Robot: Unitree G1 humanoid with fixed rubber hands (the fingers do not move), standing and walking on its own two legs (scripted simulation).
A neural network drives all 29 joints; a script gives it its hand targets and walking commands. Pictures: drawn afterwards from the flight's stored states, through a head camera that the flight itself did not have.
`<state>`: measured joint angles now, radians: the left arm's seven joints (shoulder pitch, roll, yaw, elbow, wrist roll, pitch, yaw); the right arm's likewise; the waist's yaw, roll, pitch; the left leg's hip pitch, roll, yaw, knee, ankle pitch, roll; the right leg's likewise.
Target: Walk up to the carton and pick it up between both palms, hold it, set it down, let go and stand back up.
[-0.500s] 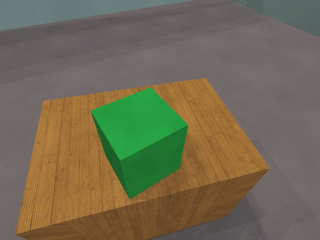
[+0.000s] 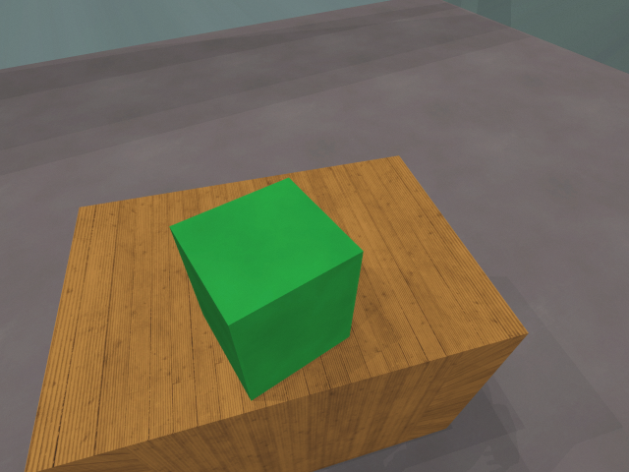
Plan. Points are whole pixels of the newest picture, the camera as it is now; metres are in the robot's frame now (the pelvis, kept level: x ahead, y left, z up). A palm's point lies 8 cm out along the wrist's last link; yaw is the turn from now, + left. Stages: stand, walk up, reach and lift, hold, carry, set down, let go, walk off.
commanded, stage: stand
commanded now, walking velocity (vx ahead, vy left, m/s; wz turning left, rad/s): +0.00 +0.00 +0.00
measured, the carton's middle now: (270, 288) +0.43 +0.08 -0.06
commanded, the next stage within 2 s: walk up in 0.16 s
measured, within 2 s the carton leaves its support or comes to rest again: neither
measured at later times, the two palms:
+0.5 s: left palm out of the picture +0.07 +0.29 -0.13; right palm out of the picture +0.06 -0.31 -0.12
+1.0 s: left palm out of the picture -0.02 +0.27 -0.16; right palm out of the picture +0.10 -0.30 -0.13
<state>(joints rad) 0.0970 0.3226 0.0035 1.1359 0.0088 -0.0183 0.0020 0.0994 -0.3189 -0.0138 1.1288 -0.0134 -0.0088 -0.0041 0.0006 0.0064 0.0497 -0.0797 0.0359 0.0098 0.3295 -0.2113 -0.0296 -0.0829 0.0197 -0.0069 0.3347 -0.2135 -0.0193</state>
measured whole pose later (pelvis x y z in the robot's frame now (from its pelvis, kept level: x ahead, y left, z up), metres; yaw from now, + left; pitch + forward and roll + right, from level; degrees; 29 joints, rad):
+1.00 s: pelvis -0.03 -0.03 -0.03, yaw +11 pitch -3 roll +0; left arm 0.18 0.34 0.05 0.94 0.00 0.05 -0.02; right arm 0.19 -0.31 -0.04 0.92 -0.03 -0.03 -0.03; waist 0.02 -0.07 0.13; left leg -0.28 -0.02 0.02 0.71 -0.37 0.04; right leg -0.32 -0.02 -0.03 0.89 -0.58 -0.02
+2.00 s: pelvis -0.03 -0.01 -0.03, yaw +16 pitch -5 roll +0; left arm 0.22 0.39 0.03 0.97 0.00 -0.03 0.02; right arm 0.20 -0.35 -0.06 0.92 -0.02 -0.03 0.03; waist 0.02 -0.01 0.12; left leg -0.27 -0.04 0.01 0.74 -0.39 0.05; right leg -0.32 -0.06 -0.01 0.95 -0.59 -0.02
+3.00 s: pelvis -0.01 -0.02 +0.00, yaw +17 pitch -2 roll +0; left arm 0.07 0.33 0.01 1.13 0.00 -0.04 -0.01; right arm 0.07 -0.33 -0.01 1.12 -0.01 -0.02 0.01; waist 0.02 0.01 0.06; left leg -0.11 -0.01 -0.04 0.41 -0.25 -0.01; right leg -0.19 -0.03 -0.10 0.42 -0.19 -0.01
